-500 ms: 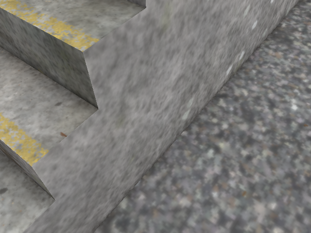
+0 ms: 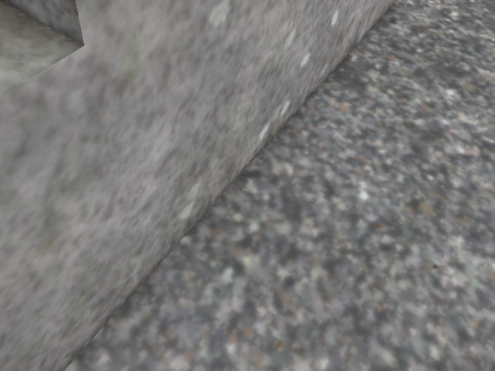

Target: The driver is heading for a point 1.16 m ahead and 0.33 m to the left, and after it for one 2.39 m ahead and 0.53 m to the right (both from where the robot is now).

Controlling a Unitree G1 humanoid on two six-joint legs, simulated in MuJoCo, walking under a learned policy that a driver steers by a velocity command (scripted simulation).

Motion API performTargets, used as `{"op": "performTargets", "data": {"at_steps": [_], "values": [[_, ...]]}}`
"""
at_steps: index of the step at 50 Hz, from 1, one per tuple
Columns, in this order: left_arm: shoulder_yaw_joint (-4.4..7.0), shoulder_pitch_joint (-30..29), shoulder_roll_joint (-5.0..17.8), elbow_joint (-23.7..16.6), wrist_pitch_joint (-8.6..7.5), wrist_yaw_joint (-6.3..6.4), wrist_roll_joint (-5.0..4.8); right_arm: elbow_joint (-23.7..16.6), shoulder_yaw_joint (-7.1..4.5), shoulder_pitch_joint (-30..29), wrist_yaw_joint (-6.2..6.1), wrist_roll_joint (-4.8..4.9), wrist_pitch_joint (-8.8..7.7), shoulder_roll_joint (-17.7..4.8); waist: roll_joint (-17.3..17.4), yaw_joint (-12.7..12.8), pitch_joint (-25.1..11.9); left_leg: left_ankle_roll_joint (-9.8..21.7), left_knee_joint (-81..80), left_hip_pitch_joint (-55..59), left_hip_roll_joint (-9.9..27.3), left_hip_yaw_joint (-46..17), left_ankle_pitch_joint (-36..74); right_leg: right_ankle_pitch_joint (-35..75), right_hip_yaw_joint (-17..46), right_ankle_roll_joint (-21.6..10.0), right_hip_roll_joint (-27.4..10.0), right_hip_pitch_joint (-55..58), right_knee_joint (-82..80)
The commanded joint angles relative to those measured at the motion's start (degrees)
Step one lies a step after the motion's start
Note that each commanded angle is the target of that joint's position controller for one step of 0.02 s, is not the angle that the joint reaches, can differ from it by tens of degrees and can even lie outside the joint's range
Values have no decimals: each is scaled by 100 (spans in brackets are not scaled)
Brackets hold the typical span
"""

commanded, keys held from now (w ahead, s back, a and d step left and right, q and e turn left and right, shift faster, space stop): w+shift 0.44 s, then w+q+shift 0.56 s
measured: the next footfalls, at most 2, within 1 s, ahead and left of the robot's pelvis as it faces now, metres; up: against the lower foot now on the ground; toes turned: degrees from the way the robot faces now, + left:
right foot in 0.10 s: +0.13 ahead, -0.21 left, +0.00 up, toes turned +2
left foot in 0.42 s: +0.22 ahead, -0.10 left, +0.00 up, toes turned +5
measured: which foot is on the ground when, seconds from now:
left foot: down 0.00-0.10, up 0.12-0.40, down 0.42-0.80, up 0.82-1.00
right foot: up 0.00-0.08, down 0.10-0.44, up 0.46-0.80, down 0.82-1.00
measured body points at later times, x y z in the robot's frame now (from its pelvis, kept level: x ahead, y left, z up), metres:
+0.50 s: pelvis +0.14 -0.18 -0.02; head +0.17 -0.13 +0.43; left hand +0.23 +0.09 -0.16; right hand +0.25 -0.47 -0.10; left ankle +0.18 -0.11 -0.75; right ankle +0.08 -0.25 -0.71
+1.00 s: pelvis +0.34 -0.35 -0.01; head +0.38 -0.33 +0.44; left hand +0.31 -0.07 -0.12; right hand +0.60 -0.58 -0.10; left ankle +0.33 -0.26 -0.70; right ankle +0.31 -0.48 -0.75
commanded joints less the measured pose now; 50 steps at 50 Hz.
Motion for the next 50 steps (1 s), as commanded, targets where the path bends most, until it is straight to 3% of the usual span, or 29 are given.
{"op": "performTargets", "data": {"at_steps": [1, 3, 5, 6, 7, 8, 10, 13, 17, 21, 22, 23, 24, 25, 26, 27, 28, 29, 30, 32, 33, 36, 39, 41, 42, 43, 44, 46, 50], "values": [[89, -63, 259, -427, -156, -54, -40, -442, -453, -348, -47, 63, -35, -1606, 1662, 170, 213, 1019, -1040, -861, 1005, -596, 744, -110, -447, -45, 85, 823, -620], [178, 425, 355, -242, -175, -17, -35, -488, -462, -545, -58, 128, 8, -1575, 1531, 483, 92, 967, -607, -732, 1072, -567, 1087, -54, -488, -272, 86, 1220, -1417], [408, 1299, 800, 91, -131, 70, -4, -386, -250, -172, -32, 61, 26, -956, 513, 855, -721, 714, 1354, -885, 356, -30, 1339, 385, -543, -587, 210, 2617, -1944], [500, 1299, 1529, 16, -104, 35, 104, -606, -85, 169, -19, -206, 41, -391, -1438, 473, -1107, 449, 3127, -2293, -600, 302, -1468, 2463, 572, -1176, -594, 3692, -1466], [538, 1376, 1626, -99, -189, -18, 79, -811, -22, -164, -82, -122, 46, -349, -2397, 734, -1282, 310, 4809, -3391, -1203, 286, -2855, 2476, 1806, -2095, -1108, 3702, -2221], [409, 1157, 1129, -55, -290, 8, -66, -782, -84, -423, -54, 19, 20, -667, -1676, 660, -1210, 467, 5632, -3520, -892, -49, -2723, 2594, 1629, -2181, -1141, 3489, -2313], [351, 544, 833, 9, -327, 126, -132, -597, -85, -564, -12, -103, 21, -714, -481, 344, -926, 536, 5259, -3239, -485, -27, -1881, 2864, 733, -1780, -806, 2878, -1957], [327, 148, 731, -45, -255, 229, -9, -471, 7, -470, -42, -70, 23, -572, -588, 173, -604, 475, 4164, -2470, -520, 162, -1536, 2592, 604, -1937, -643, 2117, -2319], [356, 119, 825, -25, -182, 289, -105, -485, 146, -591, 24, 106, -76, -516, -661, 283, -427, 648, 1978, -1667, -483, 89, -822, 1356, 759, -1971, -571, 1873, -2529], [253, 211, 626, -38, -158, 147, -84, -270, 3, -65, 1, 11, -138, -734, 253, 9, -479, 890, 692, 2, -363, -20, 641, -260, 550, -1551, -22, 1015, -1859], [170, 80, 402, -185, -170, 118, 32, -260, -146, 405, -62, -62, -136, -1228, 1227, -171, -509, 1305, 45, 553, 822, -1591, 117, -1025, 8, -1135, 571, 167, -418], [173, 55, 545, -339, -154, 163, 34, -328, -267, 498, -78, -192, -133, -1702, 2104, -200, -601, 2344, -1249, 318, 2275, -4324, -787, -2429, -131, -573, 1003, -566, 1261], [297, 195, 943, -229, -134, 203, 41, -392, -140, 74, -87, -228, -244, -1292, 1158, 25, -401, 2255, -1285, 56, 2325, -4819, -2008, -2023, 403, -423, 752, -993, 2356], [367, 185, 1152, -208, -130, 240, 115, -420, -68, -236, -70, -147, -297, -1041, 881, 230, -165, 1899, -1119, 9, 1979, -4075, -1818, -1575, 443, -281, 642, -1315, 2866], [101, -115, 766, -126, -323, 195, 52, -795, -44, -1962, 382, 16, 0, -471, 2391, 477, -177, 1663, -915, -1232, 549, -2061, -2595, -1143, 57, -183, -71, -825, 1910], [125, 268, 931, 41, -355, 150, 10, -1048, 28, -2431, 484, 84, 95, -218, 2213, 710, -339, 1476, -796, -2150, -17, -1119, -1871, -1140, -236, -45, 84, 566, 1149], [58, -112, 689, -87, -227, -89, 445, -479, -267, -972, 308, -58, 147, -897, 1107, 418, -207, 1248, -997, -1430, 296, -1534, -1268, -926, -628, -206, 361, 375, 737], [5, -548, 482, -230, -95, -193, 626, 59, -415, 399, 120, -151, 224, -1098, 653, -27, -145, 1235, -1143, -351, 697, -2400, -1560, -751, -515, -299, 349, -456, 757], [-2, -524, 404, -166, -36, -191, 629, 194, -492, 851, 54, -129, 217, -1260, 384, -161, -84, 1264, -1115, 505, 1039, -2988, -1700, -593, -292, -279, 179, -1241, 764], [-68, -607, 273, -222, -51, -216, 416, 124, -674, 550, 92, -107, 187, -1548, 873, -68, -24, 1263, -1103, 534, 1071, -2975, -1953, -437, -14, -236, -113, -1538, 485], [23, -422, 335, -653, -327, -71, 4, -491, -476, 87, 86, 96, 23, -1483, 931, 276, -107, 1177, -1253, -122, 997, -2960, -1273, -761, 235, -189, -40, -445, 328], [34, -176, 176, -583, -605, -93, 34, -814, -586, -574, 135, 70, -17, -1626, 1271, 551, -70, 959, -1273, -1501, 373, -1821, -522, -646, -315, -93, 243, 1513, -642], [246, 507, 277, -444, -569, -33, 23, -1108, -539, -708, 231, 74, 57, -1336, 1135, 835, -89, 827, -668, -1795, 92, -1765, -678, 28, -583, -215, 229, 2616, -1978], [380, 1102, 587, -408, -523, 2, 69, -1172, -362, -392, 291, -22, 65, -656, 116, 966, -857, 584, 1594, -2416, -567, -1067, -1695, -70, -294, -362, -309, 4057, -1947], [542, 1274, 1357, -573, -530, -66, 216, -1442, -304, -432, 253, -101, 92, -376, -1494, 918, -886, 280, 3026, -3910, -1285, -178, -2452, 559, 1340, -990, -1413, 4446, -2153], [604, 1142, 1340, -541, -547, -91, 121, -1401, -280, -407, 172, 42, 131, -365, -2011, 852, -676, 273, 4271, -4247, -775, -228, -2485, 462, 1828, -1432, -1582, 3848, -2666], [512, 917, 907, -513, -548, -48, 57, -1343, -331, -588, 152, 80, 182, -573, -1459, 711, -397, 345, 4802, -4223, -580, -300, -2293, 967, 1354, -1379, -1474, 3441, -2593], [420, 303, 485, -512, -518, 38, 93, -1124, -382, -729, 131, -105, 357, -619, -331, 409, -235, 398, 4764, -3846, -368, -245, -1591, 2076, 38, -1124, -1038, 3010, -2342], [462, -366, 524, -538, -497, 276, 197, -996, -214, -648, 177, -20, 296, -289, -489, 163, -70, 368, 2805, -2191, -414, 239, -754, 2589, -1081, -1120, -597, 1939, -2321]]}}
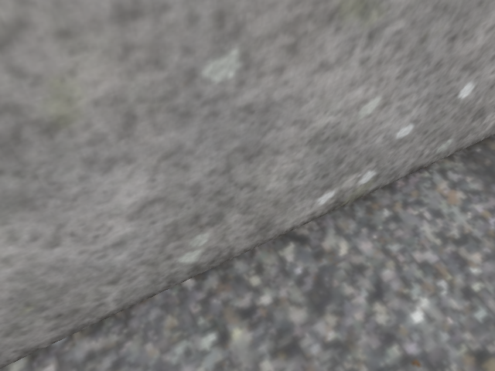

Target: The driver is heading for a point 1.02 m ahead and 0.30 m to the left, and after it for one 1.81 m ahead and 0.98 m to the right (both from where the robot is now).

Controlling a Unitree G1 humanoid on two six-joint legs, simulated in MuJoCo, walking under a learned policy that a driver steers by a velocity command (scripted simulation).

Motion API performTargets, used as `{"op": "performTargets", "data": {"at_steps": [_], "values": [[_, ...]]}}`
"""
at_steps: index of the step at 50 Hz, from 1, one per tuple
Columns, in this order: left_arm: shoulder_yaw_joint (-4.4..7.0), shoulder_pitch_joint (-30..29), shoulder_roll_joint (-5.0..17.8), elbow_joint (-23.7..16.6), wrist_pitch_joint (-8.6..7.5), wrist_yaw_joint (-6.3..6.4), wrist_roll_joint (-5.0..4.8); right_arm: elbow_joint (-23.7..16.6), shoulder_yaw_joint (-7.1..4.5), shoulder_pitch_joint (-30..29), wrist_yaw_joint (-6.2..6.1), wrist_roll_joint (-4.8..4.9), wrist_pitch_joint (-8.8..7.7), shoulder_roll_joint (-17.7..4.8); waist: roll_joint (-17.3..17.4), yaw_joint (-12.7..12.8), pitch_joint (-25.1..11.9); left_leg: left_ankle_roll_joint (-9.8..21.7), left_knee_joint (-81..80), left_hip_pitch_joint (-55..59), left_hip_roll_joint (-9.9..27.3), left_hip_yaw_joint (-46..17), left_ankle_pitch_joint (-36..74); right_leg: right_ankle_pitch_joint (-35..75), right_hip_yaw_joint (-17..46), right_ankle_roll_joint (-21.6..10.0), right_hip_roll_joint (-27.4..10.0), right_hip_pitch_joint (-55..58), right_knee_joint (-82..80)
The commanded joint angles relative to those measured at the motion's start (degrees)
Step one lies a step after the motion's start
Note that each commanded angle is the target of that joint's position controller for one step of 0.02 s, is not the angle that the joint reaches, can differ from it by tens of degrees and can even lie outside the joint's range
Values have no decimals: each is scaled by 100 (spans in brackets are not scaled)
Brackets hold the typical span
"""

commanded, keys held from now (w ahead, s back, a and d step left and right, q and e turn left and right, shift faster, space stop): w+q+shift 0.76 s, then w+shift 0.22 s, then w+e+shift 0.02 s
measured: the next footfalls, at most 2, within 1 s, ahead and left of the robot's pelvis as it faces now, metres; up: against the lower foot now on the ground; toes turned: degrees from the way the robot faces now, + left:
left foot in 0.10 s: +0.12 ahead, +0.02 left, +0.00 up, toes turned +10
right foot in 0.42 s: +0.31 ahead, -0.28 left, +0.00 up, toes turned +30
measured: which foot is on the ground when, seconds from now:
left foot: up 0.00-0.08, down 0.10-0.40, up 0.42-0.78, down 0.80-1.00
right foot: down 0.00-0.10, up 0.12-0.40, down 0.42-0.80, up 0.82-1.00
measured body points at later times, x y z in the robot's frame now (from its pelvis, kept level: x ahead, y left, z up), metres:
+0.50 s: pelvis +0.13 -0.18 -0.02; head +0.16 -0.16 +0.42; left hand +0.18 +0.14 -0.10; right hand +0.43 -0.38 -0.08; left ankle +0.07 -0.04 -0.67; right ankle +0.27 -0.30 -0.74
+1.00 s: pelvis +0.12 -0.12 +0.00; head +0.11 -0.08 +0.45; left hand +0.06 +0.20 -0.09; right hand +0.33 -0.29 -0.11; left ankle +0.02 -0.15 -0.74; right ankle +0.29 -0.16 -0.66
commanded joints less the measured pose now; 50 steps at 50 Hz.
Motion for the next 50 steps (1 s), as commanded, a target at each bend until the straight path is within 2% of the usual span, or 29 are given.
{"op": "performTargets", "data": {"at_steps": [1, 4, 5, 6, 7, 8, 11, 15, 18, 19, 20, 22, 23, 25, 31, 33, 34, 35, 36, 38, 39, 40, 41, 42, 45, 47, 48, 49, 50], "values": [[223, -852, 728, -533, -93, 153, -45, -141, 27, 548, 20, 67, -107, -166, -962, -404, -161, 173, -1167, 863, 2, 107, 531, 3886, 206, -812, -958, -379, -79], [186, -1613, 676, -843, -22, 176, -144, 451, -227, 2613, -98, 35, -93, -699, -638, -1566, -1130, 665, -2240, 3527, -115, -124, 1974, 4675, -184, -250, -621, -1439, 2246], [44, -1589, 217, -1105, -35, 153, 12, 533, -298, 2850, -147, 75, -51, -957, 811, -1521, -776, 844, -2632, 4566, 356, -1148, 2410, -654, 41, -4, -15, -3248, 3805], [0, -799, 121, -1187, -94, 65, -51, -75, -402, 2049, -167, -47, -194, -1717, 1879, -825, -1767, 2464, -3600, 4951, 2450, -5548, 1439, -2537, 1208, 568, 737, -4595, 6173], [123, -867, 759, -1036, -91, 44, -214, -494, -336, 1173, -147, -62, -389, -1500, 901, -797, -1676, 2419, -4361, 4143, 2536, -6244, 71, -1800, 2251, 623, 456, -4707, 6737], [175, -1199, 1044, -1188, -82, 87, -286, -629, -225, 632, -121, -43, -447, -1262, 531, -495, -682, 2007, -4345, 3240, 2178, -5286, -142, -1215, 2124, 605, 361, -4882, 6691], [159, -1021, 929, -1193, 94, 106, 30, -908, -102, -358, -181, -12, -224, -1040, 283, 83, -125, 1193, -3896, 1297, 970, -2756, 1827, -457, 1743, 518, 35, -3213, 5387], [-12, -912, 341, -923, 81, 70, -102, -1119, -223, -438, -209, 37, -68, -1082, 755, -128, -449, 769, -3417, 887, 223, -1809, 2728, 317, 1164, 724, 317, -1655, 2800], [116, -891, 595, -831, -38, 61, -226, -1214, -316, -598, -143, 88, 33, -1066, 1089, -220, -837, 507, -3103, 924, 268, -2301, 2050, 735, 1169, 853, 364, -896, 1797], [190, -730, 645, -712, -161, 245, -400, -1015, -156, -640, -89, 414, 127, -672, 1209, 104, -1017, 361, -2258, 895, -346, -1755, 2095, 1530, 1182, 924, 169, -381, 810], [225, -395, 700, -515, -237, 305, -374, -1112, -8, -581, -18, 383, 77, -131, 461, 145, -896, 154, -1562, 292, -670, -1622, 1425, 1888, 1047, 849, 85, 153, 318], [227, -126, 1140, -734, -363, 344, -109, -1046, 102, 592, 129, -123, -51, 481, -1761, -605, -1164, -211, 1814, -1413, -1153, -1700, -2257, 5064, 3576, -289, -2456, 553, 852], [421, -453, 1608, -624, -390, 373, -23, -1333, -32, 513, 264, 83, -143, -157, -2602, -774, -1367, -341, 2570, -1740, -626, -1479, -1524, 3126, 4462, -1136, -3027, -95, -293], [318, -1381, 962, -759, -268, 539, -125, -1075, -271, -266, 191, 227, -8, -911, -1621, -594, -605, -526, 3103, -1580, -177, -1148, -226, 120, 3026, -764, -2082, -989, -648], [296, -1214, 859, -424, -78, 891, -203, -1337, -49, -932, 213, 60, 51, -213, -978, -291, -948, -503, 1766, -950, 199, -801, 426, 2000, 1282, -736, -1836, -252, -290], [386, -1132, 1032, -355, 5, 937, -220, -1404, 16, -1038, 366, 28, 36, -58, -1037, -201, -1129, -448, 776, -639, 348, -710, 259, 1767, 1204, -801, -2058, -67, -307], [229, -1165, 82, -614, -474, 766, -337, -637, 356, 594, 922, -363, 185, 569, -793, -202, -1140, -504, 482, 37, 388, -803, 374, -438, 1286, -944, -2277, -432, -746], [487, -1435, 1396, -342, -200, 793, -318, -1234, -65, -718, 670, 167, 155, -79, -1248, -317, -884, -327, -304, 326, 369, -433, 98, 672, 886, -594, -1920, -771, -466], [518, -1121, 1378, -238, -143, 534, -112, -973, -130, -76, 902, -334, 303, -628, -1190, -385, -1793, 71, -542, 1443, -207, 327, -651, -1839, 872, -262, -2282, -1121, -969], [464, -1685, 1266, -267, -21, 476, -98, -770, -116, 350, 1018, -87, 335, -494, -1644, -649, -955, 349, -1518, 2185, -156, 628, -469, -1250, 343, 158, -2063, -1910, -1008], [436, -1822, 1141, -239, 52, 474, -158, -392, -62, 1005, 984, -108, 262, -294, -1227, -954, -697, 506, -2634, 2767, -248, 723, -35, -1235, -99, 279, -1762, -2188, -245], [316, -1744, 669, -148, 88, 440, -162, 173, -51, 1733, 935, -225, 92, -204, 329, -1300, -302, 769, -3591, 3520, -493, 188, 22, -1098, -684, 252, -1030, -2953, 2110], [1, -1888, -212, -266, 137, 382, -136, 206, 163, 1741, 934, -162, -25, -93, 1698, -1223, 138, 963, -2966, 3515, 328, -1577, -704, -2187, -330, 163, -672, -5197, 4757], [-63, -2532, -148, -966, 111, 403, -30, -85, -58, 1444, 764, -3, -76, -1014, 2948, -1276, -64, 1527, -4696, 2838, 1311, -3964, -2029, -1887, 399, 182, -383, -6155, 5295], [158, -2024, 926, -468, -106, 166, 7, -182, -25, 497, 522, -133, -230, -710, 341, -519, 75, 1199, -5375, 2133, 944, -2795, -978, 805, 689, 176, -718, -4437, 3872], [149, -1618, 824, -116, -62, 98, -19, 83, 41, 599, 558, -100, -421, -523, 136, -438, -38, 1013, -5124, 2412, 451, -1807, 974, 1304, 440, 220, -519, -3800, 3536], [129, -1761, 596, -237, -369, 347, -369, -35, 52, 496, 341, 169, -606, -259, 242, -480, -102, 1062, -4782, 2898, 708, -1637, 1486, 1625, 952, 225, -667, -4140, 3246], [-121, -1572, -302, -394, -492, 132, 64, 204, 663, 473, 532, -550, -912, 825, 284, -52, -1022, 1116, -4269, 2366, 839, -1702, 1144, 1448, 995, -71, -302, -3581, 4483], [-172, -1339, -284, -424, -516, 61, 146, 264, 552, 467, 606, -547, -956, 569, 151, -7, -591, 1209, -4174, 2442, 972, -1581, 1169, 1416, 1148, -198, -392, -4228, 4533]]}}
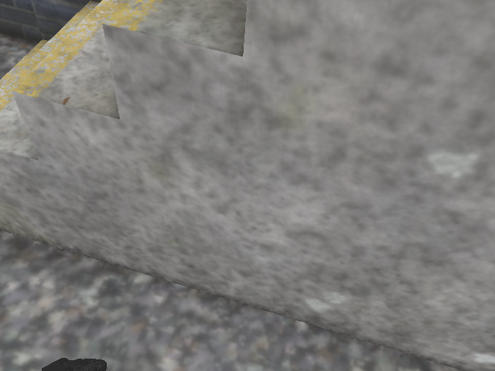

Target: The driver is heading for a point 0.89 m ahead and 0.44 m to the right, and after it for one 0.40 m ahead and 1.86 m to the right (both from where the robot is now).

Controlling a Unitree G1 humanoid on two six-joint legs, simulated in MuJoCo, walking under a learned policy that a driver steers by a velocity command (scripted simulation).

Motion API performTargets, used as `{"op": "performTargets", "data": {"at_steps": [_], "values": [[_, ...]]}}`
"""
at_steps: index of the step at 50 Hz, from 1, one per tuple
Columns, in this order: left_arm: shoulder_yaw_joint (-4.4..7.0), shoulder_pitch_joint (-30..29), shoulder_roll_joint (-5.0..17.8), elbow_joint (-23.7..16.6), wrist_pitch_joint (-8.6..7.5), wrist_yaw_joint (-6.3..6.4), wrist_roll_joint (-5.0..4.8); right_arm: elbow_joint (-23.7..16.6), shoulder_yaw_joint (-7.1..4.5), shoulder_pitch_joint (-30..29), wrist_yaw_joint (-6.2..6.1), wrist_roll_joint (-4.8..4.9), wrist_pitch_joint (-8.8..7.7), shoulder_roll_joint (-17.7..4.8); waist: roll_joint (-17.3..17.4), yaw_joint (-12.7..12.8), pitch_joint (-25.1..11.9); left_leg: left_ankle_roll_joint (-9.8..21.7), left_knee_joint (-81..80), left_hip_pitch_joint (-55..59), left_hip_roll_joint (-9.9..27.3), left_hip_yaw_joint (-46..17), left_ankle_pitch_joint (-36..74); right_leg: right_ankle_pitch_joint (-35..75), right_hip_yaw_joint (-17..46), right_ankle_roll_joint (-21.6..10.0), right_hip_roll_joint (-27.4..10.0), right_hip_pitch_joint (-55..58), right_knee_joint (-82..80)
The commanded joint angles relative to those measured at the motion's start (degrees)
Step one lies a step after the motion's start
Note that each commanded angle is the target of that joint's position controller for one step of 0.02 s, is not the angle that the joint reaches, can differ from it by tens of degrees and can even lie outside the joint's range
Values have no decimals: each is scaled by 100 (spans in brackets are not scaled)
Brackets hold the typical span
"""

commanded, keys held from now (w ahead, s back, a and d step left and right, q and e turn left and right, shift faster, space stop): w+e+shift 1.00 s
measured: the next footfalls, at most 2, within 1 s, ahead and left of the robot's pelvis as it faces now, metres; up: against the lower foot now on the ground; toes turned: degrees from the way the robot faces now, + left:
right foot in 0.14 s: +0.21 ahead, -0.07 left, +0.00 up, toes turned -3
left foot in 0.44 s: +0.19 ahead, +0.24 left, +0.00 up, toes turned -21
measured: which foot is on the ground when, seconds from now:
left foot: down 0.00-0.14, up 0.16-0.42, down 0.44-0.84, up 0.86-1.00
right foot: up 0.00-0.12, down 0.14-0.44, up 0.46-0.82, down 0.84-1.00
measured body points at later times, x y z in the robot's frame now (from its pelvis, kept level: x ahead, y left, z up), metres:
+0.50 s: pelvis +0.10 +0.12 -0.02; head +0.13 +0.13 +0.43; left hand +0.33 +0.33 -0.12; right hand +0.18 -0.17 -0.11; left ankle +0.15 +0.26 -0.74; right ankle +0.14 -0.05 -0.70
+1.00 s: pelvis +0.09 +0.10 -0.01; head +0.13 +0.06 +0.43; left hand +0.41 +0.14 -0.10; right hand -0.08 -0.18 -0.12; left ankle +0.17 +0.19 -0.73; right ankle +0.03 +0.01 -0.74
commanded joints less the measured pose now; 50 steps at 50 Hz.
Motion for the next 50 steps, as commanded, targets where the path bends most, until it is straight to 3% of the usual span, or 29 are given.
{"op": "performTargets", "data": {"at_steps": [1, 2, 3, 5, 6, 7, 8, 9, 10, 13, 14, 17, 19, 20, 21, 22, 23, 24, 26, 29, 34, 40, 42, 43, 44, 46, 47, 49, 50], "values": [[-78, -249, 25, -621, -334, -132, 172, -376, 71, -963, 92, -192, -436, -430, 294, 494, 20, 686, -632, -176, 1569, -1030, 354, 358, 315, -331, 63, -789, 256], [291, -255, 1200, -235, -333, 269, -358, -603, -329, -1292, -68, 347, 67, -1162, 489, 322, 1051, 160, -268, -125, 457, 121, 3621, -525, -790, -349, 472, -323, -2000], [208, -69, 1132, -193, -376, 504, -259, -499, -340, -457, -185, 256, 176, -1372, 865, 49, 463, 26, 403, -402, 290, 146, 5158, -119, -1175, -215, 944, 1243, -2458], [182, 1533, 920, 253, -390, 716, -403, -504, -289, -423, -203, 97, 254, -1315, 1226, 560, -626, -140, 1274, -550, 511, 221, 5610, 1381, -882, -149, 916, 3319, -2608], [204, 2470, 903, 564, -316, 814, -480, -733, -187, -917, -188, 17, 243, -931, 988, 978, -790, -352, 2170, -971, 417, 377, 4866, 2232, -341, -204, 544, 4166, -3075], [127, 3370, 724, 972, -235, 905, -347, -972, -21, -1355, -129, -178, 235, -254, -265, 1256, -693, -621, 4136, -2211, -54, 233, 196, 3070, 777, -318, -279, 5144, -3509], [176, 2755, 1363, 635, -244, 959, -14, -1053, -12, -602, -60, -283, 194, 63, -1368, 505, -1229, -1037, 6373, -3329, -498, -526, -1941, 4820, 3380, -1355, -1858, 5447, -3248], [232, 1922, 1683, 214, -262, 943, 55, -912, -162, 60, 36, 36, 177, -642, -1021, 332, -2100, -1196, 7371, -3379, -397, -1604, -1543, 2496, 4957, -2194, -2388, 5090, -4167], [220, 1097, 1603, -25, -232, 933, -99, -1139, -258, -433, 17, 211, 213, -1123, -548, 134, -1226, -1160, 7517, -3587, -171, -1669, -1113, -10, 4613, -1912, -2108, 4040, -4410], [92, 500, 1340, -206, 9, 887, -321, -1705, -155, -1156, 24, -74, 379, -850, 204, -144, -7, -965, 5716, -2908, 16, -1218, -370, -1766, 2967, -1102, -979, 1768, -4650], [-384, 497, -324, -96, -567, 200, 60, -1446, 27, -1244, -18, 139, 804, -379, -402, -44, -412, -936, 5947, -2911, 382, -1523, -496, -1404, 1837, -1004, -765, 721, -4323], [100, -226, 859, -656, -915, 242, 28, -1067, -74, -181, 135, 329, 1174, -505, -641, -155, -440, -1427, 4585, -1376, 51, -313, -685, -1882, 1716, -777, -54, -394, -4787], [164, -47, 870, -851, -616, 323, -230, -1163, -56, -539, 163, 240, 669, -192, -277, -114, -605, -1076, 2518, -911, 143, -79, -922, -715, 1438, -745, 248, 142, -3793], [274, 741, 1119, -228, 80, 603, -676, -1545, -99, -1542, -256, 315, 313, -284, -220, 212, -317, -1288, 896, -854, -377, 126, 175, -316, 1585, -676, 486, 781, -3535], [221, 799, 967, -380, 284, 714, -629, -1335, -160, -996, -327, 428, 148, -376, -420, 29, -488, -1183, 294, -346, -330, -40, 587, -788, 1543, -531, 460, 659, -3095], [83, 602, 408, -592, 299, 691, -421, -1070, -309, -247, -376, 377, 127, -875, 231, -95, -464, -587, -67, 428, 1095, -1200, 824, -2033, 1011, -156, 709, -465, -1566], [-24, 679, -174, -894, 150, 622, -111, -1188, -415, -726, -458, 79, 245, -1597, 1930, 447, -685, 411, 112, 144, 3227, -3206, 2770, -3432, 565, 186, 968, -1696, 129], [69, 192, 447, -1134, -31, 516, -175, -1228, -476, -797, -475, -112, 197, -1548, 2271, 194, -750, 1054, -559, -417, 3479, -3968, 2606, -3231, 883, 417, 347, -1683, 1037], [302, 542, 874, -707, 59, 521, -368, -1376, -370, -1772, -652, -11, 134, -967, 1535, 597, -463, 315, -131, -598, 2352, -1964, 2490, -2059, 765, 592, 138, -1333, 2200], [260, 187, 549, -703, 372, 487, -280, -1257, -308, -1840, -808, 135, 77, -717, 847, 481, -333, 68, 118, -1025, 1682, -365, 2958, -901, 194, 780, 135, -764, 2498], [45, -693, 95, -1136, 380, 252, -273, -947, -439, -1220, -776, 152, 199, -972, 1069, 39, -611, 347, 172, 179, 2052, -110, 3053, -1008, 132, 701, -113, -455, 234], [258, -371, 554, -999, 397, 28, -364, -833, -647, -1572, -590, 352, 108, -1268, 1328, 225, -566, -4, 613, -46, 2237, 380, 2555, -910, -326, 65, 78, 1520, -2473], [511, 465, 1117, -645, 299, 158, -300, -699, -544, -1088, -611, 185, 67, -807, 169, 394, -679, -766, 2301, -1498, 1539, 1103, 1380, 1189, 276, -444, 66, 3530, -3384], [608, 1038, 1775, -508, 386, -60, -165, -757, -427, -607, -839, 43, 52, -499, -1648, 268, -1060, -969, 3400, -2806, 731, 624, -1268, 3597, 1866, -1807, -671, 4765, -2807], [569, 986, 1584, -595, 431, -153, -2, -731, -396, -1038, -940, 134, 7, -764, -1899, 706, -1258, -1002, 4465, -3648, 230, 402, -2162, 2304, 2460, -2697, -880, 4650, -3640], [416, -236, 1121, -897, 419, -186, -255, -620, -582, -813, -1006, 435, -8, -1310, -1270, 213, -565, -616, 4440, -3153, 556, -353, -1466, 1127, 2257, -2079, -567, 3222, -3623], [361, -726, 1007, -1040, 420, -210, -339, -496, -569, -687, -1050, 310, 25, -1242, -824, 0, -309, -596, 3515, -2776, 516, -270, -1120, 1330, 1916, -1666, -247, 2674, -3597], [324, -1262, 1006, -1386, 500, -300, -237, -81, -555, -10, -1037, 351, -7, -1146, -534, -218, -301, -553, 1405, -1296, 360, -46, -499, 429, 1671, -1271, 164, 2024, -3627], [216, -1165, 771, -1079, 609, -493, 228, 366, -622, 500, -1004, 319, 217, -1090, -197, -331, -376, -486, 461, -150, 497, 465, 40, 189, 1475, -1069, 303, 1550, -3344]]}}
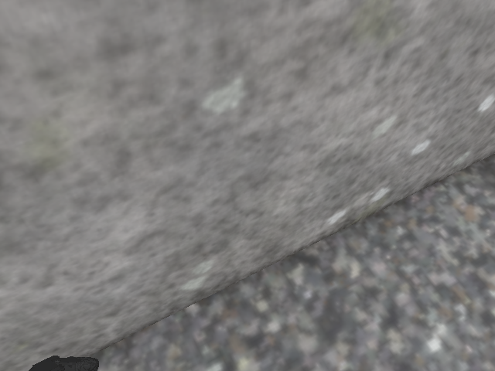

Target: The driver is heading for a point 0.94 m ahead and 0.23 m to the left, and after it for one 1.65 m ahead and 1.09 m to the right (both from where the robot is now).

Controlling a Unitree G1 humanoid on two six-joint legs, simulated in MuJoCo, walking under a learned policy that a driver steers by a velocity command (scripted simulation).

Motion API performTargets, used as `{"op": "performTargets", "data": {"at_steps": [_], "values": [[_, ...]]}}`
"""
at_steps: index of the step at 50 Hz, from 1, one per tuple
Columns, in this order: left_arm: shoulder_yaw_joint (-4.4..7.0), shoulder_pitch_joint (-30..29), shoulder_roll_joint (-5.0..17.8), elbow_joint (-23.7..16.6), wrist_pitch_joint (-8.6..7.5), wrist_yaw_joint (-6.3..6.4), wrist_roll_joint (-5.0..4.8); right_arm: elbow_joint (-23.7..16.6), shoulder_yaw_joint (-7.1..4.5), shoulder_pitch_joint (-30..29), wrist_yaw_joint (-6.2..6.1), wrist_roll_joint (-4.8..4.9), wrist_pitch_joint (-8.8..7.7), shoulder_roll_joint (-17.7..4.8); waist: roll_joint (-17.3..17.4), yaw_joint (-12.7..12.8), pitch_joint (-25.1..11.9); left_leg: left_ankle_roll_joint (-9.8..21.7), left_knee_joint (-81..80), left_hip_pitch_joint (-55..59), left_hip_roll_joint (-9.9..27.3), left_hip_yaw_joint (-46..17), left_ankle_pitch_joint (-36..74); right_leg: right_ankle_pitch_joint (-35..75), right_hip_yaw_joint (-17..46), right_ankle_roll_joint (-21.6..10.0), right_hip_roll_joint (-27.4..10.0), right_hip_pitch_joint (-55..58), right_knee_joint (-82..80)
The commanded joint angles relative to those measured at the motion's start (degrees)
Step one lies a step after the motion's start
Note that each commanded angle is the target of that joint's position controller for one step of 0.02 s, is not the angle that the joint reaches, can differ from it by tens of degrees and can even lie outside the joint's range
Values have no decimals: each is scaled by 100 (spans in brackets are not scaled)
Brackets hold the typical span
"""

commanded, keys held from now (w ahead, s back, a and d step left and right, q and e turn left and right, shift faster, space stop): w+e+shift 0.08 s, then w+shift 0.10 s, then w+q+shift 0.82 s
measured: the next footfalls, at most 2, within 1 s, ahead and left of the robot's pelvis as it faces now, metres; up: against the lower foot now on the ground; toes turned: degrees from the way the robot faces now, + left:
left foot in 0.02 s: +0.05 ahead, +0.12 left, +0.00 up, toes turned +0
right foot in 0.38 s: +0.12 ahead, -0.36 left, +0.00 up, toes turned -4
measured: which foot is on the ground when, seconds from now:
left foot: up 0.00-0.00, down 0.02-0.38, up 0.40-0.68, down 0.70-1.00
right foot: down 0.00-0.02, up 0.04-0.36, down 0.38-0.70, up 0.72-1.00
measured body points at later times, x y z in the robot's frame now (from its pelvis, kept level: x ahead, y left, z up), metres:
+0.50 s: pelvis +0.09 -0.22 +0.01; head +0.13 -0.22 +0.45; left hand +0.25 +0.01 -0.10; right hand +0.07 -0.54 -0.10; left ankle +0.04 -0.05 -0.65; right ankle +0.08 -0.35 -0.73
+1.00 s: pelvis +0.15 -0.39 +0.00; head +0.19 -0.35 +0.45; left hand +0.27 -0.07 -0.07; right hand +0.38 -0.64 -0.07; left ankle +0.17 -0.24 -0.73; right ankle +0.27 -0.54 -0.71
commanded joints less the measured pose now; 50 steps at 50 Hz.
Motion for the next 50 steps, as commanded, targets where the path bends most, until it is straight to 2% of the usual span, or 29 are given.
{"op": "performTargets", "data": {"at_steps": [1, 2, 3, 5, 7, 9, 13, 17, 19, 20, 21, 22, 23, 24, 26, 29, 31, 34, 35, 36, 37, 38, 40, 41, 44, 45, 46, 48, 50], "values": [[35, -1097, 463, -663, -39, -269, 291, 691, -385, 2109, -36, -133, 158, -983, 258, -866, -935, 244, -2433, 3171, 628, -257, 1453, 265, 661, -440, -80, -1599, 375], [-129, -875, 37, -730, -58, -244, 391, 482, -496, 2065, -35, -233, 181, -1570, 1228, -692, -1020, 645, -3055, 3284, 2811, -2744, 97, -1190, 545, -35, 47, -2540, 1897], [-86, -905, 321, -1013, -125, -221, -108, 501, -361, 2214, -145, -131, -136, -1397, 742, -539, -1013, 1443, -3283, 2691, 3541, -4457, 327, -1383, 1126, 142, -429, -2700, 3044], [-13, -406, 596, -826, -50, -203, -23, 592, -337, 1319, -293, 92, -212, -1241, 514, 48, -462, 872, -2994, 2734, 2973, -2719, 542, -697, 1255, 144, -793, -3054, 3972], [-21, -376, 635, -814, 33, -108, 96, 640, -303, 1238, -252, 51, -143, -1129, 572, 132, -93, 344, -2788, 2337, 2283, -1353, 862, -87, 924, 210, -881, -2798, 3878], [-200, -624, 190, -980, 43, -180, -39, 670, -285, 1566, -92, -43, -61, -1065, 847, -15, 106, 241, -2916, 1787, 1893, -410, 1493, 87, 442, 338, -742, -2173, 3473], [-334, -577, -158, -1003, -139, -276, -37, 587, -626, 1792, 94, -52, -34, -1813, 1305, 0, 486, 232, -3791, 1030, 1801, 200, 1450, -473, -82, 448, -672, -553, 1709], [-169, 451, -12, -564, -345, -216, 90, 277, -773, 1182, 168, 31, -72, -1907, 1684, 579, 538, 124, -3726, 414, 1589, 613, 2581, -256, -438, 134, -523, 1617, 128], [93, 1739, 503, -83, -323, -134, 110, 106, -525, 1159, 170, 84, -99, -1135, 553, 1196, -167, 34, -1321, 437, 972, 655, 3239, 128, -570, -124, -461, 2702, -1011], [180, 2039, 1206, 31, -269, -104, 174, -309, -346, 1206, 177, -138, -17, -477, -1933, 870, -663, -57, 700, -1377, 91, 789, -1188, 2438, 409, -271, -1371, 4009, -713], [250, 1917, 1520, -198, -367, -107, 200, -472, -243, 1265, 116, -98, 58, -279, -2936, 798, -1142, -45, 2154, -2042, -307, 354, -1921, 2112, 1621, -954, -1965, 3343, -1471], [138, 1518, 1022, -180, -426, -87, 153, -401, -242, 1123, 105, -21, 146, -405, -2454, 567, -1036, 138, 2869, -2131, -4, -3, -1682, 1978, 1498, -1064, -2059, 2932, -1645], [58, 1164, 650, -141, -397, -20, 108, -365, -239, 977, 103, -89, 231, -527, -1798, 322, -774, 171, 2948, -2065, 177, -19, -1197, 1741, 1027, -964, -2020, 2447, -1667], [35, 697, 462, -182, -335, 55, 111, -210, -223, 1034, 43, -202, 323, -523, -1346, 50, -730, 125, 2794, -1841, 323, -11, -665, 1737, 633, -828, -1867, 2194, -1667], [0, 50, 224, -190, -274, 200, 256, 9, -205, 1351, -42, -269, 424, -480, -1166, -383, -580, -77, 2631, -982, 338, 103, -49, 2812, -123, -898, -1700, 1495, -1670], [-10, -629, 190, -350, -320, 322, 115, -249, -66, 1187, -99, -121, 391, -265, -970, -649, -253, -57, 1308, -156, 676, -27, 444, 3096, -606, -854, -1759, 674, -1677], [107, -456, 477, -321, -322, 430, -14, -351, 0, 1238, 12, -93, 265, -256, -575, -661, -400, 213, 524, 437, 747, -50, 634, 3936, -673, -700, -1809, 697, -1427], [142, -817, 479, -476, -254, 463, -5, 74, -178, 2708, 63, -98, 261, -683, 92, -1225, -1059, 668, -507, 2161, 430, 165, 1316, 4630, -1104, -346, -1410, 376, 318], [99, -768, 394, -555, -264, 450, -8, 89, -279, 2799, 76, -206, 261, -1004, 881, -1324, -525, 888, -1285, 2745, 431, -364, 1430, 1650, -1168, 6, -834, -858, 1643], [5, -140, 8, -668, -288, 400, 250, -307, -351, 2015, 42, -156, 179, -1663, 2620, -444, -291, 2036, -2126, 2939, 2105, -3576, 2069, -2438, -630, 638, 191, -2657, 3455], [102, -100, 616, -594, -334, 343, 229, -700, -272, 1213, 32, -288, 18, -1414, 1976, -370, -975, 2400, -3102, 2013, 2501, -5106, 555, -2295, 861, 787, 189, -2328, 4466], [163, -207, 890, -675, -352, 332, 17, -973, -210, 248, 79, -241, -96, -1282, 1432, 81, -317, 1943, -3161, 1239, 2353, -4556, 441, -1671, 1019, 728, -8, -2327, 4817], [159, -73, 914, -583, -272, 318, 146, -1214, -169, -434, 40, -31, 24, -1226, 272, 277, -139, 1455, -2799, 678, 1695, -3053, 1156, -950, 607, 846, -229, -1903, 4669], [117, -67, 783, -542, -212, 265, 188, -1250, -183, -506, 55, -76, 122, -1343, 227, 285, -266, 1279, -2703, 330, 1323, -2411, 1404, -580, 352, 877, -190, -1347, 4453], [-19, -184, 314, -427, -220, 321, -4, -1367, -150, -432, 58, -74, 255, -1152, 455, 95, -474, 965, -2351, 278, 567, -1475, 1789, 89, -73, 1040, -40, -626, 2845], [-20, -186, 256, -380, -284, 363, -61, -1411, -180, -445, 79, -26, 284, -1135, 628, 8, -574, 924, -2237, 432, 522, -1503, 1853, 58, -126, 1068, -15, -506, 2287], [-91, -534, 75, -503, -459, 470, -237, -1263, -122, -638, 124, 201, 439, -877, 1036, 141, -786, 850, -1804, 253, -31, -857, 2284, 230, -383, 1030, -43, 190, 1229], [-1, -132, 157, -283, -604, 460, -259, -1415, -190, -492, 317, 163, 545, -930, 1309, 7, -893, 795, -1584, 114, 74, -1304, 2270, 63, -657, 1075, 221, 822, 397], [131, 630, 311, 70, -559, 445, -305, -1617, -85, -801, 434, 212, 485, -560, 969, 276, -667, 496, -1063, -682, 35, -1735, 857, 445, -389, 867, -152, 1602, -790]]}}
Velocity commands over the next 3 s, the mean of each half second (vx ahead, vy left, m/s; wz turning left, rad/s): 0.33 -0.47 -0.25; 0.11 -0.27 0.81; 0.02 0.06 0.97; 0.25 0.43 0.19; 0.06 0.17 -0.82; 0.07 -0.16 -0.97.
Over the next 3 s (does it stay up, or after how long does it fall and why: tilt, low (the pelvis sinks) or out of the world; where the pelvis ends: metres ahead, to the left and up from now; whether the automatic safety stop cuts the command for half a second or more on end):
stays up -0.06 -0.02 0.02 its command is cut before an obstacle from the start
